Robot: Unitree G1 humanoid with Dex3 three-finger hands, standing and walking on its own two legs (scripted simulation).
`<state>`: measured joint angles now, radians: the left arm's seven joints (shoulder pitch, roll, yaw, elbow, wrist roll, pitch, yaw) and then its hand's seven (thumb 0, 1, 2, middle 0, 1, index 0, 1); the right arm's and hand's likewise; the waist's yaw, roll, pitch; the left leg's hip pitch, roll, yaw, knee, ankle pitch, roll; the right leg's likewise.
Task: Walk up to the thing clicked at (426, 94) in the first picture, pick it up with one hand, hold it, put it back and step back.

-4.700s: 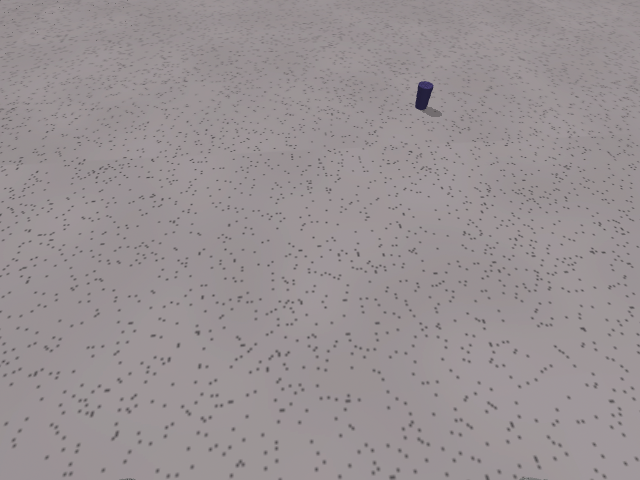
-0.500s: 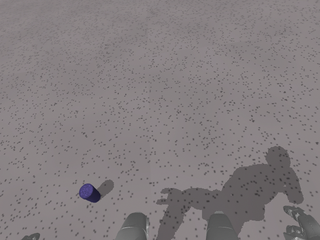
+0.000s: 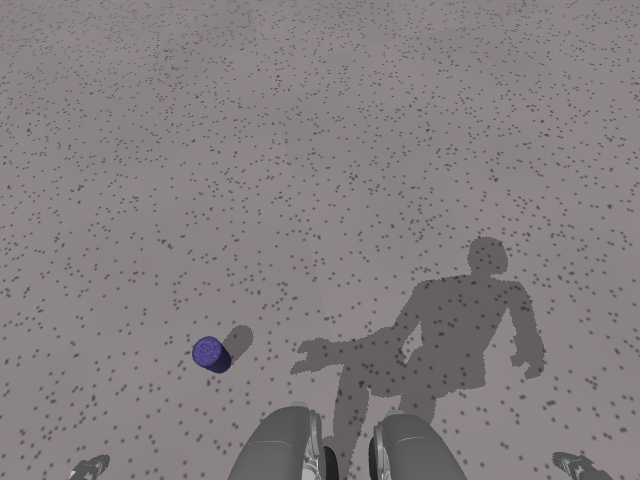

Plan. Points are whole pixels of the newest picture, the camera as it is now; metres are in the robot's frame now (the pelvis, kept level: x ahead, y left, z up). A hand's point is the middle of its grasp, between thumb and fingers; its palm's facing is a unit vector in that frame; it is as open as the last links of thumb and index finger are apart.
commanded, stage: walk up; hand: left
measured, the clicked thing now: (214, 357) +0.42 +0.36 -0.67
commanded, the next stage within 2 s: none
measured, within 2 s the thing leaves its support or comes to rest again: neither
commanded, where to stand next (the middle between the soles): +0.01 +0.16 m, yaw -5 degrees
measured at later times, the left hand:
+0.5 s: hand out of the picture +0.01 +0.53 -0.14, palm faces -0.02 -0.87 -0.49, open 7.4 cm
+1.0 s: hand out of the picture +0.12 +0.40 -0.12, palm faces -0.19 -0.90 -0.39, open 7.3 cm
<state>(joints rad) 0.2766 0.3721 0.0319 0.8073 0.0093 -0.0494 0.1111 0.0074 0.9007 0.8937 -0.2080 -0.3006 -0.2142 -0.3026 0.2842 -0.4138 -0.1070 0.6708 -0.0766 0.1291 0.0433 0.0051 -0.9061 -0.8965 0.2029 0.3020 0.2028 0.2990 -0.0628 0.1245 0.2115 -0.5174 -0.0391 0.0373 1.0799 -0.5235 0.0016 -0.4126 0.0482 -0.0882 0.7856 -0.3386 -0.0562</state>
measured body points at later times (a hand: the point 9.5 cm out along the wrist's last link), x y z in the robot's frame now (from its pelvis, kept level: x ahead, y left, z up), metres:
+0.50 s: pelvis -0.08 +0.21 +0.00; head -0.06 +0.23 +0.45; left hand +0.01 +0.57 -0.11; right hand -0.06 -0.10 -0.11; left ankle -0.07 +0.34 -0.70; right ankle -0.04 +0.06 -0.64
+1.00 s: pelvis -0.06 +0.16 +0.01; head -0.03 +0.14 +0.46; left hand +0.13 +0.44 -0.09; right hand -0.08 -0.18 -0.11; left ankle -0.06 +0.33 -0.65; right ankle -0.02 +0.03 -0.70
